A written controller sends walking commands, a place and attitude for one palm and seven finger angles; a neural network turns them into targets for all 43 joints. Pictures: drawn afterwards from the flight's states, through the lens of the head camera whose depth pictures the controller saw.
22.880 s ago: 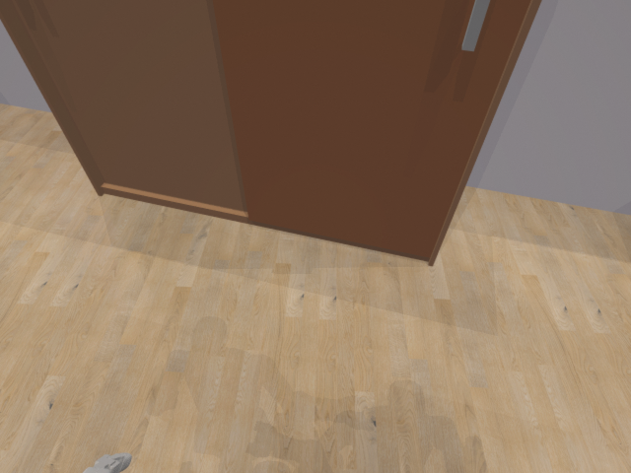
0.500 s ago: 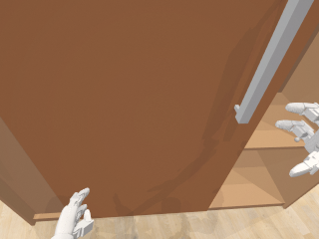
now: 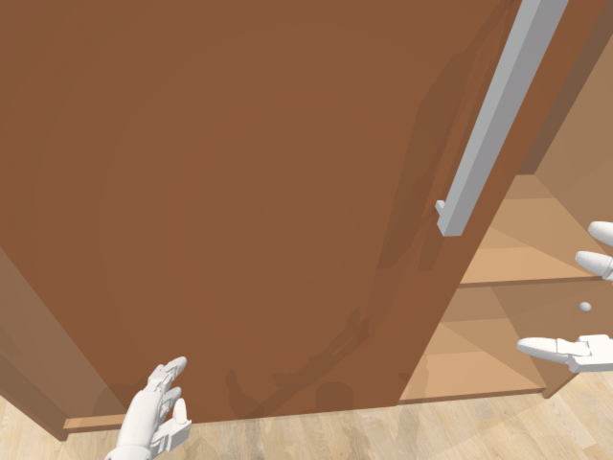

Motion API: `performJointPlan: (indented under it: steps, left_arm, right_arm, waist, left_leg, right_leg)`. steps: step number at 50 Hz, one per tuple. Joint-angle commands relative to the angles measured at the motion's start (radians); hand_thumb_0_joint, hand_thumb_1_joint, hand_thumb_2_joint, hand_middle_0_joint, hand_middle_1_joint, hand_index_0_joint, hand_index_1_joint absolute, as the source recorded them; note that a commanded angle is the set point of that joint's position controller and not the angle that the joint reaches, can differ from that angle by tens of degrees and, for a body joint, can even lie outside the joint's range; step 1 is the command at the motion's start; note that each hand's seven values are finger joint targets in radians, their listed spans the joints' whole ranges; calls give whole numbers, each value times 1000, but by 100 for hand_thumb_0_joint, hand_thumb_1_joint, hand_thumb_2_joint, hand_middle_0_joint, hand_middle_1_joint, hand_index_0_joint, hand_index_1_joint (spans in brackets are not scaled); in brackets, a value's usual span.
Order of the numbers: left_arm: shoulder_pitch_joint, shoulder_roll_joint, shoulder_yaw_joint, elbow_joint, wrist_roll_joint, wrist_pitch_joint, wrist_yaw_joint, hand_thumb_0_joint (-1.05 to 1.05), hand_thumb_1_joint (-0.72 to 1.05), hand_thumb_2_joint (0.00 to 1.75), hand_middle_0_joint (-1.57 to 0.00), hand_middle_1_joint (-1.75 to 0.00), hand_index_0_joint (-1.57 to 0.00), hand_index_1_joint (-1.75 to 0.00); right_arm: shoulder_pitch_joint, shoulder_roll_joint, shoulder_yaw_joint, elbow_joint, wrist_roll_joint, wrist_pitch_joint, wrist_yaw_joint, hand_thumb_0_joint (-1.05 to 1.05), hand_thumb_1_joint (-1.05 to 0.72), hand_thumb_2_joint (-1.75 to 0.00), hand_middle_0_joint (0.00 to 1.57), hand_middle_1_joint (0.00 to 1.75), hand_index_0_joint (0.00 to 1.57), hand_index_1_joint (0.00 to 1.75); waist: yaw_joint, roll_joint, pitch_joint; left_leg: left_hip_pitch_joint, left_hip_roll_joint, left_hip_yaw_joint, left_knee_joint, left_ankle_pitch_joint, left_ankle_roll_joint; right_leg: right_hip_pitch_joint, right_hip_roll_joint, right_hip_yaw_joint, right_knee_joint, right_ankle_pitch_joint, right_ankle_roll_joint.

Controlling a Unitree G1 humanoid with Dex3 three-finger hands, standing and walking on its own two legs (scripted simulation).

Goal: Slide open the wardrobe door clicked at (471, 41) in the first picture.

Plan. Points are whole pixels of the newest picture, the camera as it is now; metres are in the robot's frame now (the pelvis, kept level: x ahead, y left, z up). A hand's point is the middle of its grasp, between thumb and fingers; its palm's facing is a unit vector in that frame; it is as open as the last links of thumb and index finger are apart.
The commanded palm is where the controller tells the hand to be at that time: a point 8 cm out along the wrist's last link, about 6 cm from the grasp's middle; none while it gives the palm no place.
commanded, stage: draw the hand back to the body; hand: right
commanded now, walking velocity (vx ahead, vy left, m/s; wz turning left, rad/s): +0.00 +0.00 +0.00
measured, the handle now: (481, 126) +0.44 -0.21 +0.26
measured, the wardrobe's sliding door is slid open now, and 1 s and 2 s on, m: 0.53 0.53 0.53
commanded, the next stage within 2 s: step back with the hand held close in 0.90 s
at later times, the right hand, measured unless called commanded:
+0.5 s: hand (579, 340) +0.20 -0.26 +0.16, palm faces +0.43 +0.82 -0.37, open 9.0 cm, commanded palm +0.15 -0.30 +0.18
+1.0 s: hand (578, 349) +0.19 -0.25 +0.16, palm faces +0.44 +0.82 -0.37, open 7.4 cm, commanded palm +0.15 -0.29 +0.18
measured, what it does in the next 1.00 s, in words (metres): stands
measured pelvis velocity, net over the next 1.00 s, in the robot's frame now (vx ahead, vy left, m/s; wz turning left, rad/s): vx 0.00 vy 0.01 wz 0.01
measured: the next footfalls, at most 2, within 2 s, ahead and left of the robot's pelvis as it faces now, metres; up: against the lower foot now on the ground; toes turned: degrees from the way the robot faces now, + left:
none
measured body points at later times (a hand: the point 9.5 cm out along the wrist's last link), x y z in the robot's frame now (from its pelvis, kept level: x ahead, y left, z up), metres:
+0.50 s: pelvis +0.01 +0.00 +0.01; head -0.02 +0.02 +0.45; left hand +0.19 +0.23 -0.07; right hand +0.17 -0.30 +0.18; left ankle +0.01 +0.13 -0.73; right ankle -0.01 -0.10 -0.73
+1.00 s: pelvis +0.00 +0.01 +0.01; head -0.03 +0.03 +0.46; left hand +0.19 +0.23 -0.07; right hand +0.16 -0.29 +0.18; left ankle +0.01 +0.13 -0.73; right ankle -0.01 -0.10 -0.73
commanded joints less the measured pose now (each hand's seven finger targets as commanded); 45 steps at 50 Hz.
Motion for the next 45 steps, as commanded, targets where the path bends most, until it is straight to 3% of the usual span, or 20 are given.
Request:
performJointPlan:
  steps: [1,8,17,19,23,26,29,32,37,39,45]
  left_arm:
    - [-114,121,64,-129,13,-46,7,0,90,90,-20,-30,-20,-30]
    - [-132,108,65,-119,14,-20,17,0,90,90,-20,-30,-20,-30]
    - [-134,104,74,-129,18,3,9,0,90,90,-20,-30,-20,-30]
    - [-135,102,75,-133,18,6,10,0,90,90,-20,-30,-20,-30]
    - [-136,98,75,-137,19,10,16,0,90,90,-20,-30,-20,-30]
    - [-139,102,78,-139,22,6,21,0,90,90,-20,-30,-20,-30]
    - [-136,99,76,-138,21,6,25,0,90,90,-20,-30,-20,-30]
    - [-135,98,74,-131,24,0,29,0,90,90,-20,-30,-20,-30]
    - [-136,97,75,-130,25,5,30,0,90,90,-20,-30,-20,-30]
    - [-139,94,72,-131,25,7,27,0,90,90,-20,-30,-20,-30]
    - [-147,92,70,-132,28,10,27,0,90,90,-20,-30,-20,-30]
  right_arm:
    - [-128,-204,-66,-268,-46,-133,-91,0,1,-46,23,83,23,83]
    - [-81,-178,-42,-257,-69,-150,-113,0,-25,-58,22,68,22,68]
    - [110,-177,-76,-271,-63,-158,-105,0,-57,-74,21,49,21,49]
    - [103,-186,-80,-310,-66,-162,-105,0,-65,-78,21,45,21,45]
    - [138,-176,-72,-314,-68,-157,-106,0,-79,-85,20,36,20,36]
    - [157,-183,-78,-348,-70,-159,-109,0,-90,-90,20,30,20,30]
    - [126,-182,-69,-349,-72,-157,-113,0,-90,-90,20,30,20,30]
    - [116,-180,-65,-355,-78,-155,-118,0,-90,-90,20,30,20,30]
    - [150,-171,-66,-307,-71,-145,-115,0,-90,-90,20,30,20,30]
    - [123,-171,-60,-331,-72,-147,-113,0,-90,-90,20,30,20,30]
    - [123,-177,-69,-323,-71,-144,-111,0,-90,-90,20,30,20,30]
  waist:
    - [7,-46,-107]
    - [7,-35,-50]
    - [-10,14,-49]
    - [-9,-21,-52]
    - [-10,-18,-22]
    - [-12,-15,-36]
    - [-4,-9,-20]
    - [-3,-51,-26]
    - [-6,20,-10]
    - [-6,-26,-15]
    - [-10,-7,-13]
  left_leg:
    - [58,29,15,-65,119,35]
    - [55,26,23,-79,100,33]
    - [105,27,22,-89,176,30]
    - [104,27,19,-93,171,29]
    - [93,24,17,-107,147,28]
    - [104,22,15,-115,142,29]
    - [89,22,11,-121,116,27]
    - [91,23,12,-122,122,29]
    - [93,23,10,-127,134,24]
    - [98,24,8,-128,127,26]
    - [107,22,9,-137,121,24]
  right_leg:
    - [17,-51,3,-133,184,15]
    - [26,-52,6,-161,184,20]
    - [29,-55,-11,-163,274,22]
    - [35,-53,-14,-163,264,22]
    - [32,-51,-19,-167,234,17]
    - [41,-47,-18,-168,224,13]
    - [38,-45,-20,-168,193,10]
    - [54,-42,-21,-169,201,10]
    - [48,-43,-26,-169,208,5]
    - [51,-40,-25,-174,200,8]
    - [53,-40,-25,-182,195,6]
